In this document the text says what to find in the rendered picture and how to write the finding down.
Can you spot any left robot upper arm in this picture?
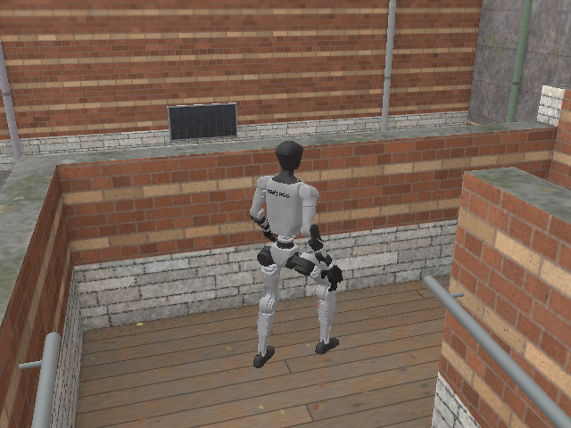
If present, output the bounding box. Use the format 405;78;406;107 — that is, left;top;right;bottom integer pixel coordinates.
250;176;274;219

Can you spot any robot right forearm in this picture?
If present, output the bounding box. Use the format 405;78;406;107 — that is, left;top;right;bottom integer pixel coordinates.
308;224;334;270

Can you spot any robot left hand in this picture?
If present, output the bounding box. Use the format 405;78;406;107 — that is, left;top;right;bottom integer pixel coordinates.
263;230;278;243

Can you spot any right robot thigh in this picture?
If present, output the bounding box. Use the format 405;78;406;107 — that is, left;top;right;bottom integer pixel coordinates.
291;252;331;301

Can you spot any robot right hand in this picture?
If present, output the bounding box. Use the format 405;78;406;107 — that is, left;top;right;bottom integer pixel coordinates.
320;265;343;292

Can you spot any right robot upper arm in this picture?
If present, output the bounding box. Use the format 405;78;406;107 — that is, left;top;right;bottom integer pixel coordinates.
299;183;319;237

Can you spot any robot left forearm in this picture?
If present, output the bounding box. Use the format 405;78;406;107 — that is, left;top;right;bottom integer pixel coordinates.
250;215;270;232

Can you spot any left robot foot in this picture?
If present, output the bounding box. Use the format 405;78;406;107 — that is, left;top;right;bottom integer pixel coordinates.
253;346;275;368

